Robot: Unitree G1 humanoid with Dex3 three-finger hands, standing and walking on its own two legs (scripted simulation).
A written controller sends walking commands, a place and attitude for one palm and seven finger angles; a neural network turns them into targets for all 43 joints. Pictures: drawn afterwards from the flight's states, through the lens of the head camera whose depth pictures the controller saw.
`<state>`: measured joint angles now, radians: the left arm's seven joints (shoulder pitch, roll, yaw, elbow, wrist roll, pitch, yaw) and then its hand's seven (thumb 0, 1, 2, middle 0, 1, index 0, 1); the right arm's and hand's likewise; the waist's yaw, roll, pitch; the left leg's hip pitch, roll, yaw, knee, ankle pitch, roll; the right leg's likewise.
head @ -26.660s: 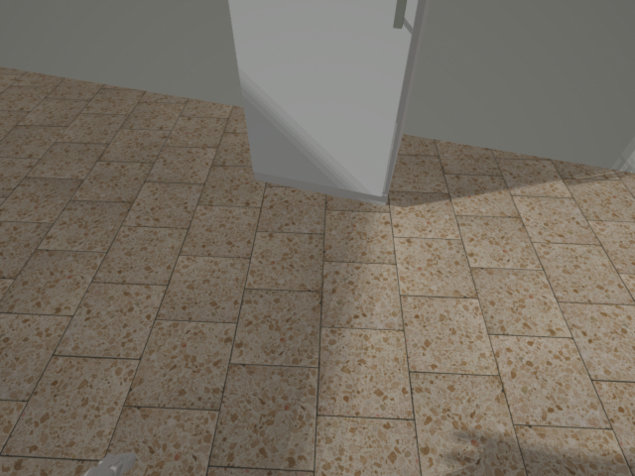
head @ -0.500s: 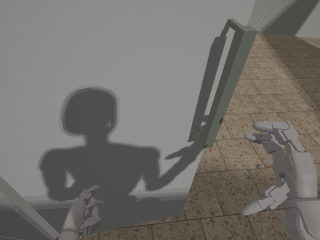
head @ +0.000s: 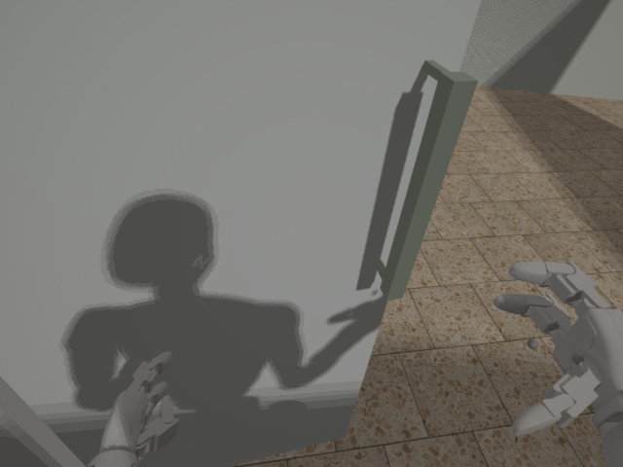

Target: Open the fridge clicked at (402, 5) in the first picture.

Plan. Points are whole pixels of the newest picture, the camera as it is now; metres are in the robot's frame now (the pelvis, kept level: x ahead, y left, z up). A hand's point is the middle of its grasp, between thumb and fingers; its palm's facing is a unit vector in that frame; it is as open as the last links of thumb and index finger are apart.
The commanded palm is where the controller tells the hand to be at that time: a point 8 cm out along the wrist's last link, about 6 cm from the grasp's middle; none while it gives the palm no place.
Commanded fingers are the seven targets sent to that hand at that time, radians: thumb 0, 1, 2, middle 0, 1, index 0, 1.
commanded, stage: draw the hand back to the body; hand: right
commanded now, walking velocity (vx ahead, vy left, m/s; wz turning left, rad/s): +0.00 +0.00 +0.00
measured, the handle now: (408, 197) +0.38 -0.11 +0.21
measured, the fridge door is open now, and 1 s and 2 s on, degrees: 71 71 71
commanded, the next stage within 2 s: step back with the hand held close in 1.14 s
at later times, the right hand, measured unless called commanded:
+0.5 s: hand (593, 349) +0.20 -0.27 +0.16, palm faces +0.40 +0.85 -0.34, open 11.4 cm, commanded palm +0.15 -0.31 +0.18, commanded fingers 0.00 -0.47 -0.69 0.22 0.56 0.22 0.56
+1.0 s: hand (613, 354) +0.19 -0.29 +0.17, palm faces +0.46 +0.81 -0.36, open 7.6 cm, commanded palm +0.14 -0.32 +0.18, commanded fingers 0.00 -0.90 -0.90 0.20 0.30 0.20 0.30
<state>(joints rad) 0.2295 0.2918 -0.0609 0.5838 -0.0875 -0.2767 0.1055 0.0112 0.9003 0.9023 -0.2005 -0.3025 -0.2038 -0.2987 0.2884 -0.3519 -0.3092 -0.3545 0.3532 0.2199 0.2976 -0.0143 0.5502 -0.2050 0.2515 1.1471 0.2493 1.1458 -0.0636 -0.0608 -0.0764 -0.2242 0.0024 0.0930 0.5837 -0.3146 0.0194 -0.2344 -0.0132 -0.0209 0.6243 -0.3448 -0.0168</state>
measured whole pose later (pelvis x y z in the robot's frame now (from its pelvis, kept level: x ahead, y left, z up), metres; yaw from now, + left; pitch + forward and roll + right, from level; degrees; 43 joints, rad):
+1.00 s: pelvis +0.00 -0.02 +0.01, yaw +1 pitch -5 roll +1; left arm 0.20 0.23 -0.02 0.65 -0.01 -0.15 0.06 0.01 0.90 0.90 -0.20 -0.30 -0.20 -0.30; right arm 0.43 -0.34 -0.32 -0.38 0.07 -0.07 -0.12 0.01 -0.85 -0.88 0.21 0.32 0.21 0.32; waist -0.09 -0.05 0.02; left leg -0.11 0.02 0.07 0.43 -0.23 -0.01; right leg -0.11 0.02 -0.05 0.47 -0.27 -0.04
